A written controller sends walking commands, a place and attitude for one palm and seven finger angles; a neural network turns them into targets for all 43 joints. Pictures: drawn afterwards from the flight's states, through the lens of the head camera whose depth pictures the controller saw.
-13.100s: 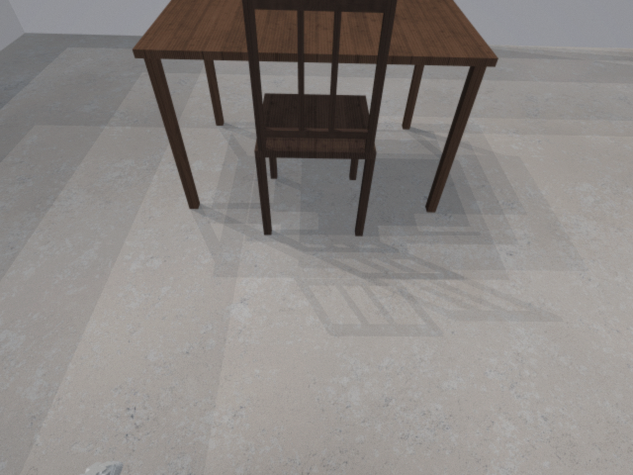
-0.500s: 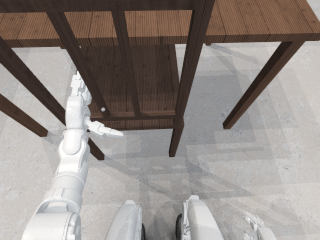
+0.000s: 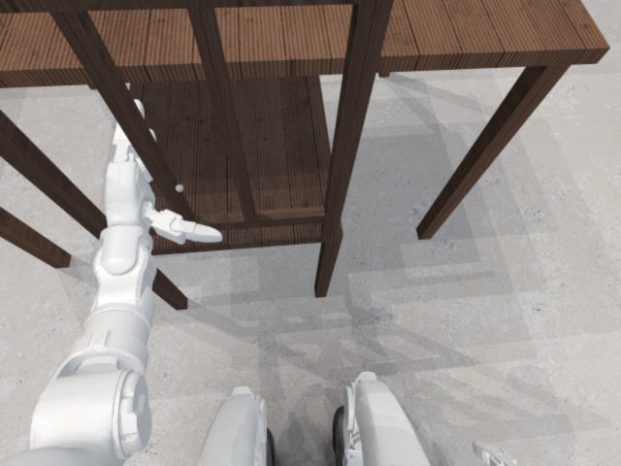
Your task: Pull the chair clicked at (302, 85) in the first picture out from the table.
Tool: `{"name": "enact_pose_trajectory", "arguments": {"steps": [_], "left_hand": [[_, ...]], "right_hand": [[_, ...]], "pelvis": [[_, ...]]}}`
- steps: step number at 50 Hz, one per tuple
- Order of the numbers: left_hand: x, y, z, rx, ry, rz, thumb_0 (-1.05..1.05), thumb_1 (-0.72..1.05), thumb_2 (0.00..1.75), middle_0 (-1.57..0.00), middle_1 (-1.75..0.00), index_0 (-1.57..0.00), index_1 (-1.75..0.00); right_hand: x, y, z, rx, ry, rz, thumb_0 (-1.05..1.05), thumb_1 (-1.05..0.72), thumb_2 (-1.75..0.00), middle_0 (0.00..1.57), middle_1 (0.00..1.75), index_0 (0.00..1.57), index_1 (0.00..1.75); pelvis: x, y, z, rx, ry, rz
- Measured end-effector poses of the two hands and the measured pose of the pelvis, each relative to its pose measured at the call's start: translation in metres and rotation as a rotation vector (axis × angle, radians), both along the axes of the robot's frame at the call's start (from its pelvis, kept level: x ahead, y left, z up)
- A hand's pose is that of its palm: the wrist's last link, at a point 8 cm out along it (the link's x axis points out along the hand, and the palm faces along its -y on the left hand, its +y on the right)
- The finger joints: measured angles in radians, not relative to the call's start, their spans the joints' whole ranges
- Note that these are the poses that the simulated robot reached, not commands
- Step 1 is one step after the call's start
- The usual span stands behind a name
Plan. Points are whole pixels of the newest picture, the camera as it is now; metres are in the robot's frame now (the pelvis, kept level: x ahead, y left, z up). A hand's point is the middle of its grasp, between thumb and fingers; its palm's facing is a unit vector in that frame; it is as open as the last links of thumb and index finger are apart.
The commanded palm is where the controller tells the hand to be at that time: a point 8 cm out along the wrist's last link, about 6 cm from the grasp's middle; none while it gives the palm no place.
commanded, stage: push the fingers through the gap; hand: left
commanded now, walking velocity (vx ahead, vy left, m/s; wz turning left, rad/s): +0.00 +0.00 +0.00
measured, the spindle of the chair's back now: (149, 151) +0.49 +0.18 +0.06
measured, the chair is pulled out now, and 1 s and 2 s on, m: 0.00 0.00 0.03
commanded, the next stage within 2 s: hook a spindle and tug to test in 0.20 s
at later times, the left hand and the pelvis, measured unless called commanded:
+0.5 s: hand (180, 191) +0.45 +0.15 +0.03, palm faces +0.04 -1.00 -0.06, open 16.5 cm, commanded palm +0.43 +0.19 +0.02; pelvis +0.00 +0.01 +0.00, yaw +0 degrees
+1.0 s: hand (176, 184) +0.46 +0.15 +0.03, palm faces +0.06 -1.00 -0.05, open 9.0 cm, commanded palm +0.43 +0.19 +0.02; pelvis +0.01 +0.01 +0.00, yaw +0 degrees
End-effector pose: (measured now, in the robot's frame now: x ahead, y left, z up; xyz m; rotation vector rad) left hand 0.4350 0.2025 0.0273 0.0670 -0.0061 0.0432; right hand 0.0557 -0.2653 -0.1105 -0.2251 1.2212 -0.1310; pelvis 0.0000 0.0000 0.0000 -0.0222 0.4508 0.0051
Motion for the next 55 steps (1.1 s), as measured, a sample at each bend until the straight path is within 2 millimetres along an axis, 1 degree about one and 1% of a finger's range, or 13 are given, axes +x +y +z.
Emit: {"name": "enact_pose_trajectory", "arguments": {"steps": [8,17,20,23,26,32,35,40,43,46,50,55], "left_hand": [[0.001,-0.004,0.000,-0.006,-0.008,-0.004,-0.01,-0.50,0.30,-0.06,-0.08,-0.06,-0.08],[-0.004,-0.001,0.004,-0.004,-0.022,-0.002,-0.01,-0.50,0.30,-0.07,-0.09,-0.06,-0.09],[-0.006,-0.001,0.003,-0.008,-0.015,0.000,-0.01,-0.50,0.30,-0.07,-0.12,-0.07,-0.11],[-0.007,-0.002,0.002,-0.012,-0.016,0.001,-0.01,-0.50,0.30,-0.10,-0.19,-0.09,-0.19],[-0.006,-0.002,0.002,-0.010,-0.021,-0.001,-0.01,-0.50,0.30,-0.13,-0.29,-0.13,-0.29],[-0.001,0.000,0.000,-0.012,-0.020,0.005,-0.01,-0.50,0.30,-0.22,-0.57,-0.21,-0.57],[0.000,0.001,0.000,-0.014,-0.020,0.006,-0.01,-0.47,0.31,-0.27,-0.72,-0.26,-0.72],[0.001,0.002,0.001,-0.017,-0.009,0.014,-0.01,-0.33,0.37,-0.36,-0.99,-0.32,-0.99],[0.002,0.002,0.001,-0.019,-0.006,0.020,-0.01,-0.20,0.42,-0.41,-1.15,-0.36,-1.14],[0.002,0.003,0.001,-0.020,-0.008,0.023,-0.01,-0.06,0.49,-0.44,-1.27,-0.39,-1.27],[0.003,0.004,0.001,-0.015,-0.013,0.017,0.00,0.15,0.57,-0.48,-1.37,-0.43,-1.36],[0.003,0.004,0.001,-0.022,-0.008,0.015,0.00,0.42,0.69,-0.49,-1.42,-0.44,-1.42]], "right_hand": [[-0.001,0.004,0.001,0.003,0.008,0.000,0.01,-0.90,-0.90,0.20,0.30,0.20,0.30],[0.011,0.008,0.003,0.013,-0.021,0.002,0.01,-0.90,-0.90,0.20,0.30,0.20,0.30],[0.015,0.009,0.003,0.015,-0.027,0.011,0.01,-0.90,-0.90,0.20,0.30,0.20,0.30],[0.020,0.009,0.003,0.012,-0.035,0.019,0.01,-0.90,-0.90,0.20,0.30,0.20,0.30],[0.023,0.009,0.003,0.008,-0.043,0.023,0.01,-0.90,-0.90,0.20,0.30,0.20,0.30],[0.024,0.007,0.001,0.001,-0.039,0.026,0.01,-0.90,-0.90,0.20,0.30,0.20,0.30],[0.022,0.007,0.001,0.001,-0.030,0.022,0.01,-0.90,-0.90,0.20,0.30,0.20,0.30],[0.017,0.008,0.001,0.007,-0.017,0.010,0.01,-0.90,-0.90,0.20,0.30,0.20,0.30],[0.015,0.008,0.002,0.010,-0.008,0.007,0.01,-0.90,-0.90,0.20,0.30,0.20,0.30],[0.013,0.009,0.002,0.010,0.002,0.005,0.01,-0.90,-0.90,0.20,0.30,0.20,0.30],[0.012,0.008,0.002,0.008,0.009,0.003,0.01,-0.90,-0.90,0.20,0.30,0.20,0.30],[0.015,0.009,0.003,0.007,0.006,-0.001,0.01,-0.90,-0.90,0.20,0.30,0.20,0.30]], "pelvis": [[0.001,0.002,0.001,-0.003,0.000,0.001],[0.003,0.005,0.003,-0.004,-0.007,-0.003],[0.003,0.005,0.004,-0.004,-0.009,0.000],[0.003,0.005,0.003,-0.005,-0.009,0.003],[0.003,0.005,0.002,-0.006,-0.008,0.004],[0.002,0.005,0.000,-0.007,-0.002,0.008],[0.002,0.005,0.000,-0.007,0.000,0.006],[0.004,0.005,0.001,-0.008,0.001,0.004],[0.005,0.005,0.002,-0.008,0.002,0.004],[0.006,0.005,0.002,-0.008,0.003,0.004],[0.008,0.006,0.003,-0.010,0.005,0.004],[0.010,0.007,0.004,-0.011,0.005,0.004]]}}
